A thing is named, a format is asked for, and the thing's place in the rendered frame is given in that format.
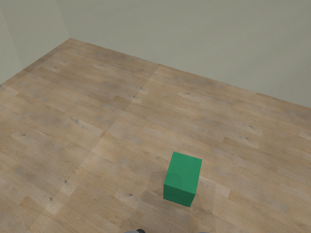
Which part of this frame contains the carton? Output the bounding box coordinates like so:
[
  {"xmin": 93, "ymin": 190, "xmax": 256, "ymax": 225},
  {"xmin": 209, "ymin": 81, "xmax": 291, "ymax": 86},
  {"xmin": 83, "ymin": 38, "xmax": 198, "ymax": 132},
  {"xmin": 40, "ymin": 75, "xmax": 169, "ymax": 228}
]
[{"xmin": 163, "ymin": 151, "xmax": 202, "ymax": 207}]

